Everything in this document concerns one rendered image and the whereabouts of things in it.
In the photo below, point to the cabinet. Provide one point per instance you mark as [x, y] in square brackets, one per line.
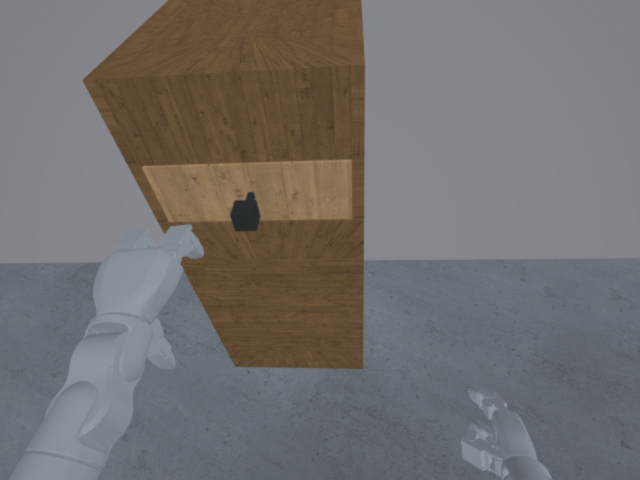
[242, 81]

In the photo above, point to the left robot forearm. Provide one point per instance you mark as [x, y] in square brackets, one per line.
[94, 407]

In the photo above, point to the left robot hand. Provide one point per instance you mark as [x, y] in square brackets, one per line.
[139, 278]

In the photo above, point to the right robot hand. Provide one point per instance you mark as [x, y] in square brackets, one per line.
[487, 447]

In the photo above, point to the right robot forearm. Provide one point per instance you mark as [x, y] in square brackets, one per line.
[523, 468]

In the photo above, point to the drawer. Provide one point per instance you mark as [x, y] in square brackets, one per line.
[289, 190]

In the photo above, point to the handle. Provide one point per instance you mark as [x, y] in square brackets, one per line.
[245, 214]

